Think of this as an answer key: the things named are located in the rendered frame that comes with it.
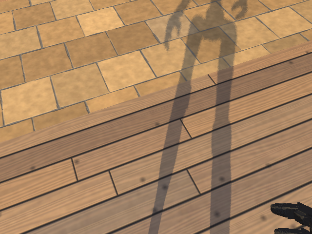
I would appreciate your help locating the right robot hand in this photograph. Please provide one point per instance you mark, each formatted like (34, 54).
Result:
(299, 212)

